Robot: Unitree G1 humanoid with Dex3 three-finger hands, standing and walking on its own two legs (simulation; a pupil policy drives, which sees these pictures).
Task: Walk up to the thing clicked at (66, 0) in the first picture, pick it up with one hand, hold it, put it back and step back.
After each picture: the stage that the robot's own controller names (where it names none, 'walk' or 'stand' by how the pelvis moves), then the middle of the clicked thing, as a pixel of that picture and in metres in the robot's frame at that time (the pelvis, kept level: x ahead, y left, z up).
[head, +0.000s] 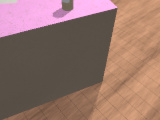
stand; out of the picture +0.83 +0.11 +0.07
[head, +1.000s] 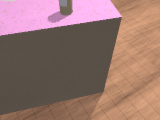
rise first; (65, 1) +0.74 +0.13 +0.09
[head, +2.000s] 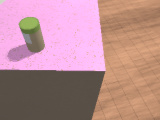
stand; (33, 35) +0.46 +0.24 +0.09
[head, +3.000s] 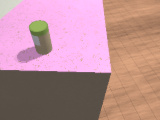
stand; (41, 38) +0.48 +0.18 +0.09
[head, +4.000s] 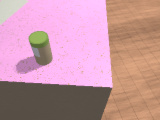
stand; (41, 48) +0.44 +0.17 +0.07
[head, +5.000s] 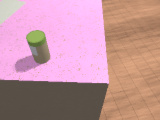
stand; (39, 47) +0.45 +0.19 +0.07
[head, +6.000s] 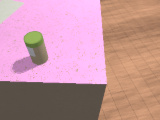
stand; (36, 48) +0.45 +0.20 +0.07
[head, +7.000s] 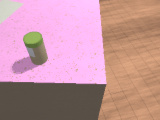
stand; (36, 49) +0.45 +0.20 +0.07
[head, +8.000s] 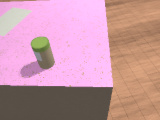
rise first; (43, 53) +0.44 +0.20 +0.07
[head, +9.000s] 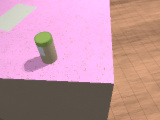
go down; (46, 48) +0.45 +0.20 +0.07
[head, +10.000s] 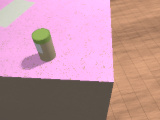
go down; (44, 45) +0.46 +0.19 +0.08
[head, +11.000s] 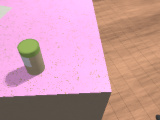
go down; (32, 57) +0.41 +0.18 +0.09
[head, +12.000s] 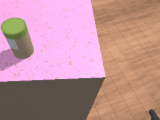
close in; (19, 39) +0.44 +0.19 +0.10
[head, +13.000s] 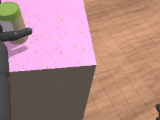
close; (13, 24) +0.49 +0.19 +0.12
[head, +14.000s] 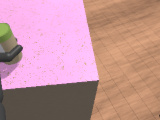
lift; (5, 44) +0.43 +0.23 +0.12
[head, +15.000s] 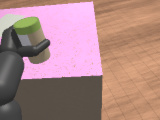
lift; (33, 41) +0.35 +0.15 +0.24
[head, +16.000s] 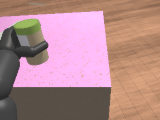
hold; (32, 42) +0.34 +0.17 +0.25
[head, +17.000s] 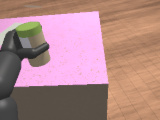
hold; (34, 44) +0.34 +0.16 +0.24
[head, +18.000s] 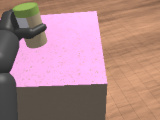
crouch; (31, 26) +0.39 +0.16 +0.28
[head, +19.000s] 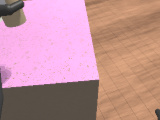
lower; (8, 4) +0.47 +0.20 +0.27
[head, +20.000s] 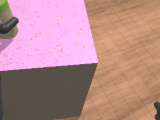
lower; (1, 18) +0.50 +0.22 +0.13
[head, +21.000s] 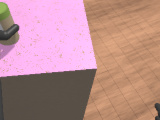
lower; (3, 24) +0.49 +0.22 +0.12
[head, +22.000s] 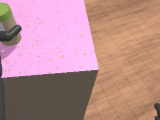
lower; (5, 25) +0.49 +0.22 +0.12
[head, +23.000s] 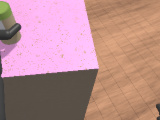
lower; (4, 24) +0.49 +0.22 +0.12
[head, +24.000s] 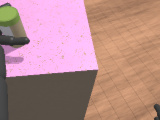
open; (12, 28) +0.48 +0.20 +0.12
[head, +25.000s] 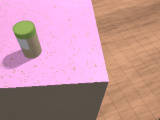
sink last; (28, 40) +0.45 +0.18 +0.11
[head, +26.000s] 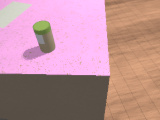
stand; (44, 37) +0.50 +0.20 +0.10
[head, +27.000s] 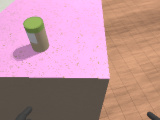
stand; (37, 35) +0.48 +0.19 +0.10
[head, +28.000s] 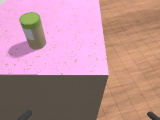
stand; (34, 31) +0.48 +0.20 +0.12
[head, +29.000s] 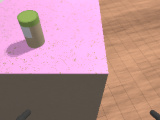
stand; (32, 30) +0.48 +0.20 +0.13
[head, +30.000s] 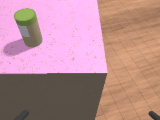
stand; (29, 28) +0.48 +0.20 +0.13
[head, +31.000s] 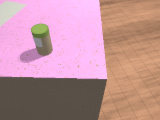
stand; (42, 40) +0.50 +0.19 +0.07
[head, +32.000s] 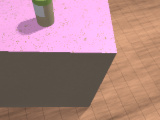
walk; (43, 8) +0.55 +0.15 +0.09
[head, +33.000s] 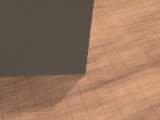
walk; out of the picture +0.83 +0.26 +0.10
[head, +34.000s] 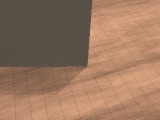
stand; out of the picture +1.11 +0.22 +0.08
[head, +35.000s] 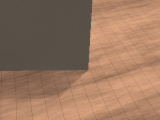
stand; out of the picture +1.10 +0.23 +0.07
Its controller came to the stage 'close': yes
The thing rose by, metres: 0.21
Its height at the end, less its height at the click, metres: +0.00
